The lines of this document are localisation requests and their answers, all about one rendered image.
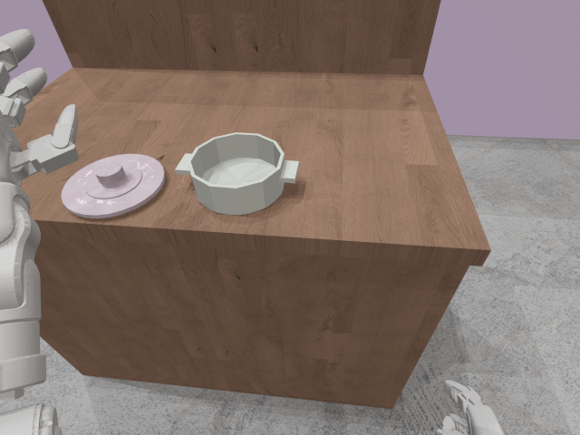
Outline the robot right hand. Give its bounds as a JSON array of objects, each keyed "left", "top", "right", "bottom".
[{"left": 437, "top": 380, "right": 505, "bottom": 435}]

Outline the left robot forearm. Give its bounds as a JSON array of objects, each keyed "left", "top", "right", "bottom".
[{"left": 0, "top": 182, "right": 46, "bottom": 403}]

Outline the knob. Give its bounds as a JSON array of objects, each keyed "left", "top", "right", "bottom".
[{"left": 94, "top": 161, "right": 125, "bottom": 185}]

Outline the lid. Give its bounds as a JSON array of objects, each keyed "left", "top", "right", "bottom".
[{"left": 61, "top": 154, "right": 166, "bottom": 218}]

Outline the pot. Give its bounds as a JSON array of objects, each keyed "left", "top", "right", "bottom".
[{"left": 175, "top": 132, "right": 299, "bottom": 215}]

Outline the robot left upper arm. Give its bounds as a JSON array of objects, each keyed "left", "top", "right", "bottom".
[{"left": 0, "top": 403, "right": 62, "bottom": 435}]

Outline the robot left hand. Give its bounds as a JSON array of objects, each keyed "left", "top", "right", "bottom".
[{"left": 0, "top": 29, "right": 79, "bottom": 188}]

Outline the table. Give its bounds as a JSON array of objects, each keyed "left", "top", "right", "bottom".
[{"left": 12, "top": 0, "right": 491, "bottom": 409}]

